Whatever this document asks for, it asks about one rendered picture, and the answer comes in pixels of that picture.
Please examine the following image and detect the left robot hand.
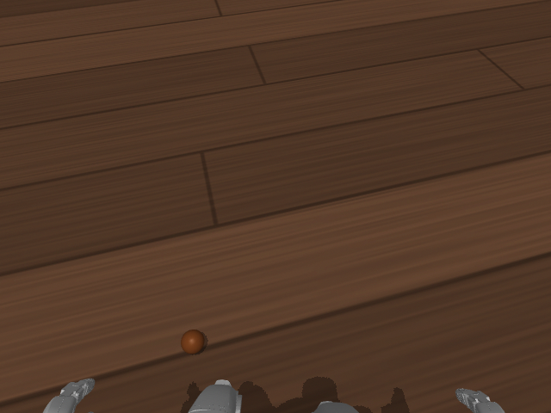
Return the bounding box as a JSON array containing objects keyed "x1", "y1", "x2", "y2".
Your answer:
[{"x1": 43, "y1": 379, "x2": 95, "y2": 413}]

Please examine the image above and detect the right robot hand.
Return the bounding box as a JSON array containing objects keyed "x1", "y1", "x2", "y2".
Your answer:
[{"x1": 455, "y1": 388, "x2": 505, "y2": 413}]

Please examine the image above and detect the ball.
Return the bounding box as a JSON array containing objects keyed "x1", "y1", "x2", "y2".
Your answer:
[{"x1": 181, "y1": 330, "x2": 205, "y2": 354}]

